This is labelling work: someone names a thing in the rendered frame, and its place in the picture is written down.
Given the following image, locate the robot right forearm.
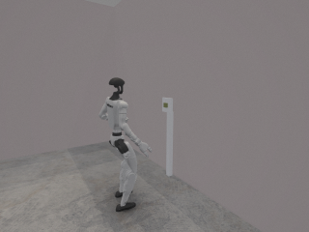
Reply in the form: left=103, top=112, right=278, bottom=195
left=122, top=123, right=142, bottom=146

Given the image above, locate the robot left upper arm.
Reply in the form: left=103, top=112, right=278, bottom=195
left=98, top=97, right=110, bottom=120

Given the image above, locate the robot right thigh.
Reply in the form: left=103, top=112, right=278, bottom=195
left=117, top=140, right=137, bottom=178

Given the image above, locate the panel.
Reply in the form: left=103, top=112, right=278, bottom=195
left=162, top=98, right=174, bottom=177

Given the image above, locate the robot right upper arm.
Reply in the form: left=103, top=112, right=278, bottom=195
left=118, top=101, right=128, bottom=131

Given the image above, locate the robot right shin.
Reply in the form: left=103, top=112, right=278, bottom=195
left=121, top=172, right=138, bottom=207

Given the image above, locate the robot right hand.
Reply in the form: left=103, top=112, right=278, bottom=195
left=138, top=142, right=153, bottom=158

